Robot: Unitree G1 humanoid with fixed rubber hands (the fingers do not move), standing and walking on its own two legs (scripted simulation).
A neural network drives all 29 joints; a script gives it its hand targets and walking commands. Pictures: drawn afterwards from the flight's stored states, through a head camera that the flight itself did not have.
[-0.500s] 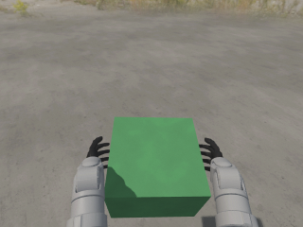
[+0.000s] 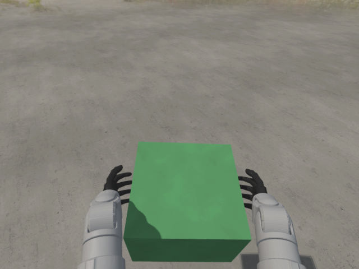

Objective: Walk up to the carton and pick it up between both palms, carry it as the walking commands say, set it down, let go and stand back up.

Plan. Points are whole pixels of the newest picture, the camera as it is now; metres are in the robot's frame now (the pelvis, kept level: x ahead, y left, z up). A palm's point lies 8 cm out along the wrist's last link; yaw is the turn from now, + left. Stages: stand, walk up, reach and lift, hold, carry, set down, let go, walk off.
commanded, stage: set down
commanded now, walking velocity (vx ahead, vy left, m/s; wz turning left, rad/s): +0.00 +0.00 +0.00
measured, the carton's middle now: (183, 200) +0.33 +0.04 -0.04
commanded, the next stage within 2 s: none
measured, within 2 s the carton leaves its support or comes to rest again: neither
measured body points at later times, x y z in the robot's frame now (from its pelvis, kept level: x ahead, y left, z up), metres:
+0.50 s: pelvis -0.01 +0.02 -0.01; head +0.06 +0.02 +0.43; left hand +0.31 +0.21 -0.04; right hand +0.33 -0.13 -0.05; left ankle +0.05 +0.13 -0.75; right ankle -0.02 -0.11 -0.75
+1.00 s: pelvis -0.04 +0.01 -0.07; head +0.13 +0.03 +0.34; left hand +0.34 +0.21 -0.13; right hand +0.36 -0.13 -0.14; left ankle +0.05 +0.13 -0.75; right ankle -0.02 -0.11 -0.75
